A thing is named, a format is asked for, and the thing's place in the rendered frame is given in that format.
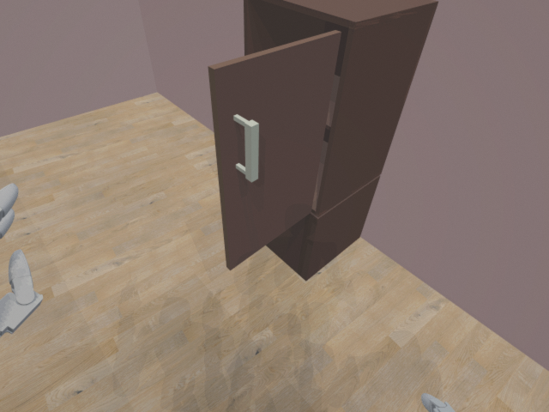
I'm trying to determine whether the left robot hand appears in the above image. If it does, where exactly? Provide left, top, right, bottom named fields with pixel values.
left=0, top=184, right=43, bottom=337

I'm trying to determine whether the cupboard door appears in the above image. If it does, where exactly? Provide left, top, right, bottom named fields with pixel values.
left=208, top=30, right=341, bottom=270

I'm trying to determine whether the right robot hand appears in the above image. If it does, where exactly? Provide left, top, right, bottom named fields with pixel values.
left=421, top=393, right=455, bottom=412

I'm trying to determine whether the handle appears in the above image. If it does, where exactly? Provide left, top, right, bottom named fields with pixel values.
left=233, top=114, right=259, bottom=183

